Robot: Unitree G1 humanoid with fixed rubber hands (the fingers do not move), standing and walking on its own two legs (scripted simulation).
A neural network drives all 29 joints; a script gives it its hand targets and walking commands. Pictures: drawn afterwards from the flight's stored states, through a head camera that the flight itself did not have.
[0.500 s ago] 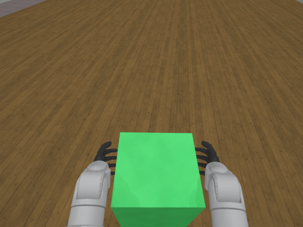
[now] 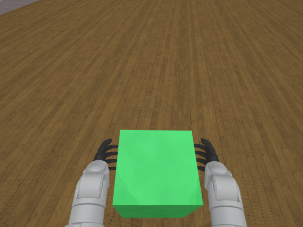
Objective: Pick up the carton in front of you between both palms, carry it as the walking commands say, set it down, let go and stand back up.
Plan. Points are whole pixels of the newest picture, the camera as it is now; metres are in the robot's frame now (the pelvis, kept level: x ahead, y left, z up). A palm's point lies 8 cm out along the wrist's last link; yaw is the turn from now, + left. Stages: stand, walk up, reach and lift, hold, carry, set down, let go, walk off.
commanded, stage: carry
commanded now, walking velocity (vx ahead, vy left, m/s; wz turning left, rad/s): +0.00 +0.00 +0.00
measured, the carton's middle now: (154, 177) +0.32 +0.00 -0.07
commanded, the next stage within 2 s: hold in 0.40 s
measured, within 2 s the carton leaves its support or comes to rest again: neither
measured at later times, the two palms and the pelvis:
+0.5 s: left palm (95, 169) +0.28 +0.16 +0.04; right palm (207, 169) +0.29 -0.14 +0.04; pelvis +0.00 +0.01 +0.01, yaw +5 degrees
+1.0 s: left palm (94, 181) +0.24 +0.15 +0.05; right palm (205, 155) +0.33 -0.14 +0.05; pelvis +0.00 -0.07 +0.02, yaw +17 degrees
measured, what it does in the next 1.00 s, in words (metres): shifts its weight, turning left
